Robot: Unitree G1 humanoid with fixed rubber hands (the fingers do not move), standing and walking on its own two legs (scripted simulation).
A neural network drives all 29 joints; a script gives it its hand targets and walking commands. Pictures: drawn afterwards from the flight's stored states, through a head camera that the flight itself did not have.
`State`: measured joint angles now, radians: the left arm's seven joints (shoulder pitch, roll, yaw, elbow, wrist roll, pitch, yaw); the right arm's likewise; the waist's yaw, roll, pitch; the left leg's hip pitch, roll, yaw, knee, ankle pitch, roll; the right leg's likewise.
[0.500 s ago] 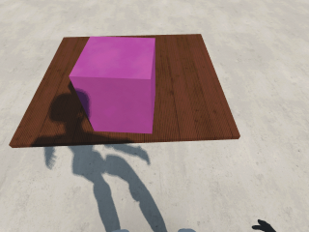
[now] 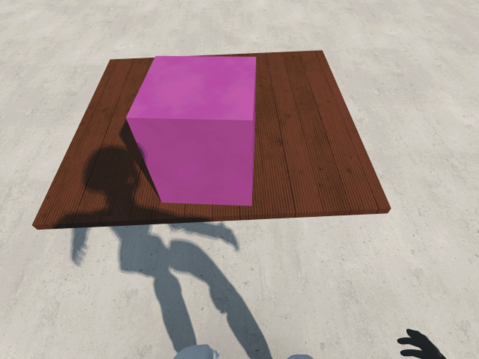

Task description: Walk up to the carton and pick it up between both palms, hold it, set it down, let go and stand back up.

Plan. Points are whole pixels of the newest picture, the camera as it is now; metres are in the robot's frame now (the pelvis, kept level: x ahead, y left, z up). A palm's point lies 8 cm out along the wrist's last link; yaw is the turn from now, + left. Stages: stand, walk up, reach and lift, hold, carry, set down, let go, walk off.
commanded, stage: walk up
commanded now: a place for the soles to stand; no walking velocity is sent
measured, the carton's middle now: (205, 134) +0.55 +0.09 +0.04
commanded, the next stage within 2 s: none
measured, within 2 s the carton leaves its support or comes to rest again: neither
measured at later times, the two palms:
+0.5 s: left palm out of the picture -0.06 +0.53 -0.09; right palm (330, 332) +0.18 -0.14 -0.06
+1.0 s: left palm out of the picture +0.06 +0.57 -0.13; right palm out of the picture +0.10 -0.09 -0.06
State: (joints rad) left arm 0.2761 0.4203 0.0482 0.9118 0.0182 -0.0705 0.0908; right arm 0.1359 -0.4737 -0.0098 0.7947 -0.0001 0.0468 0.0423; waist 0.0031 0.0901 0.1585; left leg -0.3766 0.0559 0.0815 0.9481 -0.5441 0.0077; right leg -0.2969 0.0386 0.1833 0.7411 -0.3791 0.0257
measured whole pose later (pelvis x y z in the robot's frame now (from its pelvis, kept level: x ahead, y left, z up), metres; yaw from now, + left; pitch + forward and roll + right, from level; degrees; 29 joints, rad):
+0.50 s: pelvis +0.00 +0.17 +0.00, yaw +4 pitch -5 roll -5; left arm 0.43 0.48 0.06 0.97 0.01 -0.05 0.15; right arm 0.12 -0.49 -0.03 0.67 0.00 0.07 0.05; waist 0.01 0.07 0.17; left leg -0.53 -0.07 -0.07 1.44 -0.63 -0.06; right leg -0.29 0.00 0.12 0.67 -0.32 -0.01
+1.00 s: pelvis +0.02 +0.23 +0.00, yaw +5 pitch -4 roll -1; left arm 0.14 0.48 0.06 0.96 0.01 0.01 0.04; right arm 0.24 -0.39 -0.03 0.90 0.00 -0.04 -0.04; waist 0.01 -0.11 0.19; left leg -0.27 -0.04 -0.05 0.78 -0.43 0.02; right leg -0.46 0.10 0.24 1.01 -0.43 -0.01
